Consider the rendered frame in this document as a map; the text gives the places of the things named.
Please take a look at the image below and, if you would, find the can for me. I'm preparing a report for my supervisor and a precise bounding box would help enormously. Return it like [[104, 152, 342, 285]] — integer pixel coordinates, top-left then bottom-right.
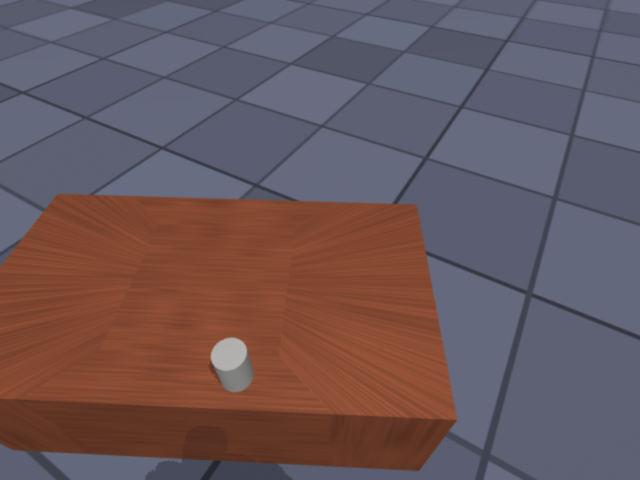
[[211, 338, 253, 392]]

